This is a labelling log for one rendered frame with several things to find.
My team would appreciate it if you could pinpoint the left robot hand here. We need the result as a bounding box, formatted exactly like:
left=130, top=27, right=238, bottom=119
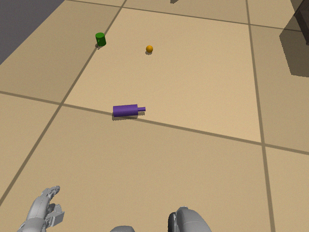
left=26, top=186, right=65, bottom=229

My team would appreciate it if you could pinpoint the left robot arm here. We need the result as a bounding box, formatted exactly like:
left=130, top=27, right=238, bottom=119
left=17, top=217, right=46, bottom=232

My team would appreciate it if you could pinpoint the bookshelf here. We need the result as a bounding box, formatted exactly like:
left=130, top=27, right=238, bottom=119
left=294, top=0, right=309, bottom=45

